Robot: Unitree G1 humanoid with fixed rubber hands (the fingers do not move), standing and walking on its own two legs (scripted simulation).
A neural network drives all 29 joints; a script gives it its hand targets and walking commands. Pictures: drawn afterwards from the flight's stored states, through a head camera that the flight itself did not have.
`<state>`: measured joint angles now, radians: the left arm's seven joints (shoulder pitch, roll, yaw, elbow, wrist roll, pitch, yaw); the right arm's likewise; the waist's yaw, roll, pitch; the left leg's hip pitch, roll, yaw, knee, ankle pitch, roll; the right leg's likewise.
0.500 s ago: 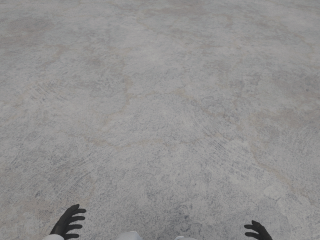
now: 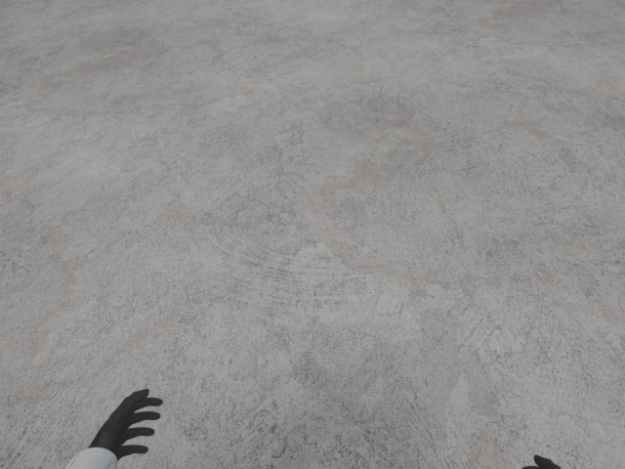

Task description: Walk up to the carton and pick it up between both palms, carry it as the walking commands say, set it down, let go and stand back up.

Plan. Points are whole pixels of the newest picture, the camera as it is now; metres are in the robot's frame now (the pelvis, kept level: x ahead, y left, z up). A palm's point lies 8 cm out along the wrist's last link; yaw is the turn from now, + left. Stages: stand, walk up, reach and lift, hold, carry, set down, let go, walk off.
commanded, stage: walk up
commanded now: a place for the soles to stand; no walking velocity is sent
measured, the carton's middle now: out of the picture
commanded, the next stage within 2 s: none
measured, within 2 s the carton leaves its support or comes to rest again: neither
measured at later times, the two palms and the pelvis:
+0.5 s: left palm (297, 317) +0.35 +0.04 -0.07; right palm out of the picture -0.04 -0.36 -0.07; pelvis +0.07 -0.08 +0.02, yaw -37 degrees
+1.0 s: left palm (439, 295) +0.41 -0.20 -0.10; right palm out of the picture +0.02 -0.55 -0.08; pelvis +0.16 -0.32 +0.01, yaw -61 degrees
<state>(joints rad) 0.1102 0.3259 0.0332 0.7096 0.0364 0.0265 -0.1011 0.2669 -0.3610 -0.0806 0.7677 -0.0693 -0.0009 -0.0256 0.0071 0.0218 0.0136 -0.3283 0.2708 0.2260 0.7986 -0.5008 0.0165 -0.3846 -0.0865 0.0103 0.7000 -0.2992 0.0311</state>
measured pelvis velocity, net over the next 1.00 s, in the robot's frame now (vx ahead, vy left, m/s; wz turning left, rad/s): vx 0.16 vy -0.32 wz -1.07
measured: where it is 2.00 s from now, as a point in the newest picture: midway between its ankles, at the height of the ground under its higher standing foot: outside the picture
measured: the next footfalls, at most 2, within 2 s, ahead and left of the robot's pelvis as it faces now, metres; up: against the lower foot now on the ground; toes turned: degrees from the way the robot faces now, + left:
left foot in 0.26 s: +0.19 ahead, +0.03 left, +0.00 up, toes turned -14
right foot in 0.68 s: +0.09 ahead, -0.39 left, +0.00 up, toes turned -51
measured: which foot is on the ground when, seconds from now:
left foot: up 0.00-0.24, down 0.26-0.68, up 0.70-1.00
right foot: down 0.00-0.26, up 0.28-0.66, down 0.68-1.00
